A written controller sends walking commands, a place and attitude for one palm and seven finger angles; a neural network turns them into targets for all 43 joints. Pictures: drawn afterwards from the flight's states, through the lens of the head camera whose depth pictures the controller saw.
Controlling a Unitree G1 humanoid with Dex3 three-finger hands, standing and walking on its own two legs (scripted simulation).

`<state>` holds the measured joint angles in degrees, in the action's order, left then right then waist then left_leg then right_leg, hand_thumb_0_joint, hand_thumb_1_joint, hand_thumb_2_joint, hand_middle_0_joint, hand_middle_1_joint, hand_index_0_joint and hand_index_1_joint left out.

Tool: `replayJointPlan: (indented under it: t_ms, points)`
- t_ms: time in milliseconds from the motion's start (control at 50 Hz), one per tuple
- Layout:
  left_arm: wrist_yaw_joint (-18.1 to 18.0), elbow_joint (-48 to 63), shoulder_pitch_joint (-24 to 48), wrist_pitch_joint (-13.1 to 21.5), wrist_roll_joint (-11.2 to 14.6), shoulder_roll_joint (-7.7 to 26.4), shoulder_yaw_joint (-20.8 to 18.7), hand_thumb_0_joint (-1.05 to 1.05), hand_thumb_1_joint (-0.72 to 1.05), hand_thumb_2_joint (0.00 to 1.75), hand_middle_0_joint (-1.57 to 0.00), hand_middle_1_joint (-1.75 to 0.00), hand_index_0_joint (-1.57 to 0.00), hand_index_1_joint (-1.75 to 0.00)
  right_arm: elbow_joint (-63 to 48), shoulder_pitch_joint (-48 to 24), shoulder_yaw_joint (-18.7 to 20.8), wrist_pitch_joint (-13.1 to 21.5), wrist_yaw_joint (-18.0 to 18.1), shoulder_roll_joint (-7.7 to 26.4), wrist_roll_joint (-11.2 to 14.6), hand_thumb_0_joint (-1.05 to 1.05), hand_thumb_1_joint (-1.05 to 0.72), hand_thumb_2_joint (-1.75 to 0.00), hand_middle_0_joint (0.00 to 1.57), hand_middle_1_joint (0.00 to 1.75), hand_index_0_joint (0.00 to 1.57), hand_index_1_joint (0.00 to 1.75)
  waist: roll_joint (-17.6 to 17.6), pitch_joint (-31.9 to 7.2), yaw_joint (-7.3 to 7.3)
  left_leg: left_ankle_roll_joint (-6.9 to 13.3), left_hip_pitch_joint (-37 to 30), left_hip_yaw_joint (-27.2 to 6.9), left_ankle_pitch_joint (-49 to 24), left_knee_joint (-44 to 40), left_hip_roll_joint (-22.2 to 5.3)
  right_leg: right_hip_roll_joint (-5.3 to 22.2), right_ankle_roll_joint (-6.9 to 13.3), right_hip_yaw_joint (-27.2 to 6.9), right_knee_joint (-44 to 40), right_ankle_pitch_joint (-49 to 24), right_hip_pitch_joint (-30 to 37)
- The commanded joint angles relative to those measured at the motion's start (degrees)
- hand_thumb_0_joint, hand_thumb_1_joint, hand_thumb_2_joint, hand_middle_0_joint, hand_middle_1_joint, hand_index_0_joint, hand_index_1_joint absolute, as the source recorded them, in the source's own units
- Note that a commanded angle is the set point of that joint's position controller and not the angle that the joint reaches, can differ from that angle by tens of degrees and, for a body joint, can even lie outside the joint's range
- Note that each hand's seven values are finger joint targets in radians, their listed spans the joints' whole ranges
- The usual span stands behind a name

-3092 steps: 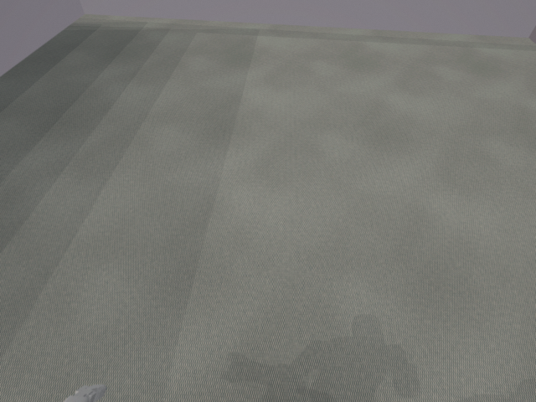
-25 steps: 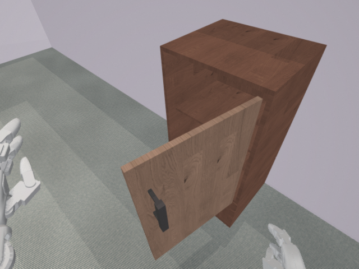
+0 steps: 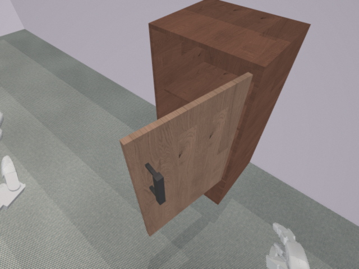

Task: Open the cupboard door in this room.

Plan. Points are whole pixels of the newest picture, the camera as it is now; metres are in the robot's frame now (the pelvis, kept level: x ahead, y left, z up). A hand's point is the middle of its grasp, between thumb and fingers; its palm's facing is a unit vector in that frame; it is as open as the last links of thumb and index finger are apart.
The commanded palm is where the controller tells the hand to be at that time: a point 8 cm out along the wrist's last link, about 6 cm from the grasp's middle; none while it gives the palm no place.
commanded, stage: step back with the hand held close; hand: left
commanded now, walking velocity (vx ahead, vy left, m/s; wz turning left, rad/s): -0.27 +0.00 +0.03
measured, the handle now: (155, 184) +0.33 +0.09 -0.04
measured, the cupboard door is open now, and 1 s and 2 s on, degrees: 79 79 79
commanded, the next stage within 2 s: stop stepping back and stand still in 1.02 s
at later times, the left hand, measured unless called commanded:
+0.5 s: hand out of the picture +0.14 +0.27 +0.17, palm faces +0.48 -0.74 -0.46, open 7.4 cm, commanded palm +0.07 +0.31 +0.19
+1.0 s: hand out of the picture +0.08 +0.27 +0.18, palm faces +0.35 -0.77 -0.53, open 7.4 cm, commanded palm +0.01 +0.30 +0.19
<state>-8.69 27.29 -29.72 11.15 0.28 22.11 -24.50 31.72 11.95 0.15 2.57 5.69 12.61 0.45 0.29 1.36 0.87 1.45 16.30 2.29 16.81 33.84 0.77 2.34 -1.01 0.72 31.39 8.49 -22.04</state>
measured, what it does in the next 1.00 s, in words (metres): walks backwards: right foot, then left foot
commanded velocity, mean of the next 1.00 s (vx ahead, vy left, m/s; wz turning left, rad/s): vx -0.38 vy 0.00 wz -0.04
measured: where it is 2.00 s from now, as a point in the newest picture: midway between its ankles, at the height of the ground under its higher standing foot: outside the picture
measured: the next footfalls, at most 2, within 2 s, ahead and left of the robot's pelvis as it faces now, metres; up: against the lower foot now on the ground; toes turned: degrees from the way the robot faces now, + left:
right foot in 0.62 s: -0.05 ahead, -0.12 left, +0.00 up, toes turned +9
left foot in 0.84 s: -0.03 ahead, +0.10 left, +0.00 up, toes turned +3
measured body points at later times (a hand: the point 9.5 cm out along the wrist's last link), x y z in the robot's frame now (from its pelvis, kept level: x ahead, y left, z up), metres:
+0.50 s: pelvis -0.05 +0.00 -0.01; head -0.03 +0.02 +0.44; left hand +0.11 +0.30 +0.20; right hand +0.12 -0.24 -0.09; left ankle +0.01 +0.11 -0.73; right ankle +0.09 -0.12 -0.72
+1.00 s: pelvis -0.13 +0.00 +0.02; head -0.09 +0.04 +0.46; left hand +0.05 +0.31 +0.21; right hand +0.07 -0.23 -0.05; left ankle -0.07 +0.09 -0.73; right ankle -0.16 -0.13 -0.68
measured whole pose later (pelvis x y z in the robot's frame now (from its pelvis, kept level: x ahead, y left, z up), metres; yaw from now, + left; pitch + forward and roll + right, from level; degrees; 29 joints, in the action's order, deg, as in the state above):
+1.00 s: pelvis -0.13 +0.00 +0.02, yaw +1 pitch +3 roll -3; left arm -7.9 33.1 -32.7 12.8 2.3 29.0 -27.0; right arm 34.0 6.7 1.0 5.6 3.9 9.5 -0.8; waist 2.0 2.0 -0.2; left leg 2.3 21.1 1.4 6.1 23.9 -1.4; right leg -5.0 -0.7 -2.8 47.6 25.7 -23.5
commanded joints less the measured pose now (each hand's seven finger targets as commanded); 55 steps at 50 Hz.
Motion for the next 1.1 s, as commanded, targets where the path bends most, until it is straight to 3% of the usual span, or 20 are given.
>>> replayJointPlan:
  t_ms: [0,80,160,240,320,380,420,480,520,600,660,700,740,800,840,860,880,920,980,1080]
  points:
    - [-1.81,11.79,3.74,4.08,-0.03,11.48,-7.19,0.0,0.9,0.9,-0.2,-0.3,-0.2,-0.3,-8.89,-5.08,2.63,3.71,0.18,7.69,-0.33,0.0,-0.9,-0.9,0.2,0.3,0.2,0.3,0.88,-3.61,-0.87,2.26,17.35,-5.27,15.17,-9.07,-3.18,3.08,1.74,-8.64,-6.43,7.4,13.25]
    - [-2.22,13.29,3.39,4.93,-0.1,11.52,-7.59,0.0,0.9,0.9,-0.2,-0.3,-0.2,-0.3,-8.81,-4.97,2.52,4.15,0.26,7.86,-0.35,0.0,-0.9,-0.9,0.2,0.3,0.2,0.3,-3.32,-3.77,-1.01,2.75,18.65,-7.23,18.09,-11.99,-4.63,1.55,1.17,-6.62,-5.16,12.09,12.93]
    - [-2.48,12.36,2.03,5.38,-0.76,11.18,-8.75,0.0,0.9,0.9,-0.2,-0.3,-0.2,-0.3,-8.87,-4.74,2.72,4.98,0.47,7.75,-0.27,0.0,-0.9,-0.9,0.2,0.3,0.2,0.3,-6.94,-4.65,-0.54,4.44,27.37,-10.46,20.08,-16.9,-8.11,-1.84,0.06,-3.92,4.98,0.92,22.47]
    - [-2.09,11.82,3.66,6.03,-1.5,11.67,-9.81,0.0,0.9,0.9,-0.2,-0.3,-0.2,-0.3,-8.52,-4.87,3.38,5.52,0.28,8.03,-0.49,0.0,-0.9,-0.9,0.2,0.3,0.2,0.3,-5.26,-2.77,-0.69,5.0,33.66,-9.05,24.51,-12.69,-6.83,-1.16,0.65,-8.85,5.93,-1.29,24.26]
    - [-2.01,14.47,5.68,5.72,-0.18,11.87,-7.98,0.0,0.9,0.9,-0.2,-0.3,-0.2,-0.3,-7.11,-3.72,3.33,5.23,-0.9,7.14,-0.7,0.0,-0.9,-0.9,0.2,0.3,0.2,0.3,5.1,-4.59,-1.46,1.27,16.36,-4.72,14.97,0.93,-1.13,6.44,4.27,-16.99,-9.16,8.94,5.92]
    - [-2.72,14.2,3.56,5.37,0.64,12.4,-8.12,0.0,0.9,0.9,-0.2,-0.3,-0.2,-0.3,-5.98,-4.31,3.18,4.02,-1.02,6.71,-0.69,0.0,-0.9,-0.9,0.2,0.3,0.2,0.3,5.18,-6.38,-1.84,0.55,7.48,-4.21,10.49,0.71,-0.8,6.68,3.94,-13.05,-11.86,13.57,-1.02]
    - [-2.95,15.62,2.18,5.89,0.59,12.93,-9.23,0.0,0.9,0.9,-0.2,-0.3,-0.2,-0.3,-6.44,-4.63,3.38,3.64,-0.75,7.32,-0.57,0.0,-0.9,-0.9,0.2,0.3,0.2,0.3,0.01,-6.55,-1.88,1.88,11.28,-7.29,15.34,-5.55,-3.14,3.48,2.23,-9.57,-8.04,14.95,1.46]
    - [-3.14,16.72,1.21,6.43,-0.66,11.88,-11.13,0.0,0.9,0.9,-0.2,-0.3,-0.2,-0.3,-7.54,-6.56,3.64,4.52,-0.03,7.59,-0.62,0.0,-0.9,-0.9,0.2,0.3,0.2,0.3,-14.62,-7.49,-0.66,7.41,32.77,-19.3,23.59,-22.56,-15.67,-6.12,-0.93,-2.13,19.53,1.76,21.79]
    - [-2.36,15.26,0.08,6.55,-0.62,11.93,-11.58,0.0,0.9,0.9,-0.2,-0.3,-0.2,-0.3,-6.75,-6.23,4.83,5.77,-0.25,6.93,-0.85,0.0,-0.9,-0.9,0.2,0.3,0.2,0.3,-10.71,-8.24,-0.67,8.58,29.55,-17.97,16.12,-20.2,-18.77,-7.29,-0.79,-3.91,24.81,8.47,19.36]
    - [-1.07,13.63,0.25,7.07,-0.08,8.93,-7.4,0.0,0.9,0.9,-0.2,-0.3,-0.2,-0.3,-4.16,-5.04,4.06,7.64,-1.31,6.68,-1.88,0.0,-0.9,-0.9,0.2,0.3,0.2,0.3,-8.62,-3.24,-0.97,5.34,15.9,-13.63,1.49,-11.6,-13.7,-5.76,0.73,-4.15,3.67,7.53,8.83]
    - [-1.1,15.84,5.66,8.32,0.4,11.34,-5.64,0.0,0.9,0.9,-0.2,-0.3,-0.2,-0.3,-1.61,-5.57,3.41,7.92,-1.24,5.42,-1.85,0.0,-0.9,-0.9,0.2,0.3,0.2,0.3,-4.98,-12.69,-1.92,0.13,-2.88,-5.06,-24.13,-1.66,-8.34,1.99,2.76,-12.42,-4.28,-25.28,4.94]
    - [-1.47,16.51,6.7,6.9,0.8,13.14,-5.98,0.0,0.9,0.9,-0.2,-0.3,-0.2,-0.3,-2.73,-5.78,4.15,7.18,-0.96,5.1,-0.69,0.0,-0.9,-0.9,0.2,0.3,0.2,0.3,4.26,-18.86,-2.3,-2.08,-6.69,0.26,-19.19,3.64,-2.74,5.9,0.83,-14.27,-6.23,-38.14,6.91]
    - [-1.61,15.59,0.85,6.44,1.1,15.84,-8.85,0.0,0.9,0.9,-0.2,-0.3,-0.2,-0.3,-3.59,-7.45,3.73,5.95,-0.76,4.26,-0.6,0.0,-0.9,-0.9,0.2,0.3,0.2,0.3,4.02,-13.97,-1.36,-2.21,-1.84,-1.53,-2.6,8.18,-0.54,10.05,4.95,-17.38,-10.93,-26.72,2.85]
    - [-1.35,14.52,-1.66,5.12,0.98,16.06,-10.76,0.0,0.9,0.9,-0.2,-0.3,-0.2,-0.3,-4.59,-8.82,2.58,3.74,-0.56,3.38,-1.06,0.0,-0.9,-0.9,0.2,0.3,0.2,0.3,6.43,-9.41,-1.44,-2.38,4.41,-3.39,-1.88,1.44,-1.37,8.54,6.51,-14.87,-8.24,-33.08,7.94]
    - [-0.99,15.23,-1.79,5.22,1.09,16.11,-11.04,0.0,0.9,0.9,-0.2,-0.3,-0.2,-0.3,-4.68,-9.03,2.91,2.64,0.22,5.11,-0.57,0.0,-0.9,-0.9,0.2,0.3,0.2,0.3,-2.55,-10.3,-1.51,-1.82,-1.46,-4.12,-29.45,-11.8,-4.16,0.29,1.92,-7.56,-2.21,-30.93,10.2]
    - [-0.8,16.33,-3.18,5.46,1.55,16.51,-11.62,0.0,0.9,0.9,-0.2,-0.3,-0.2,-0.3,-5.18,-8.29,3.25,2.57,0.0,5.55,-0.58,0.0,-0.9,-0.9,0.2,0.3,0.2,0.3,-9.61,-15.9,-0.38,-0.12,-7.3,-9.81,-47.03,-12.17,-10.6,-4.66,-0.23,-3.03,2.88,-14.12,9.47]
    - [-0.13,17.96,-4.91,5.55,2.7,16.15,-10.75,0.0,0.9,0.9,-0.2,-0.3,-0.2,-0.3,-5.97,-7.9,3.37,3.42,-0.58,5.23,-1.34,0.0,-0.9,-0.9,0.2,0.3,0.2,0.3,-17.88,-18.73,-0.28,0.86,-10.53,-14.19,-53.17,-16.0,-16.19,-6.87,-0.02,-2.13,11.22,12.5,6.26]
    - [-0.14,19.76,-4.79,5.67,2.75,13.26,-8.6,0.0,0.9,0.9,-0.2,-0.3,-0.2,-0.3,-5.02,-5.43,3.89,5.81,-1.65,5.43,-1.89,0.0,-0.9,-0.9,0.2,0.3,0.2,0.3,-15.31,-15.68,-0.31,5.52,-6.13,-13.81,-43.6,-16.06,-19.58,-6.9,0.83,-4.89,24.1,22.32,2.79]
    - [-0.86,17.95,-4.84,3.78,2.42,10.9,-5.74,0.0,0.9,0.9,-0.2,-0.3,-0.2,-0.3,-3.35,-4.98,3.95,7.32,-2.46,6.25,-1.05,0.0,-0.9,-0.9,0.2,0.3,0.2,0.3,-9.69,-14.2,-0.87,6.06,-12.53,-9.53,-42.49,-15.32,-18.22,-5.71,-0.34,-2.54,24.59,18.96,-3.01]
    - [-1.85,17.56,-0.36,1.63,2.83,12.63,-6.66,0.0,0.9,0.9,-0.2,-0.3,-0.2,-0.3,-2.85,-7.38,3.03,7.72,-1.56,6.12,-1.57,0.0,-0.9,-0.9,0.2,0.3,0.2,0.3,-11.29,-11.07,-1.23,6.21,-2.3,-11.17,-6.65,-24.62,-17.29,-5.55,-0.26,-0.08,20.82,20.14,3.52]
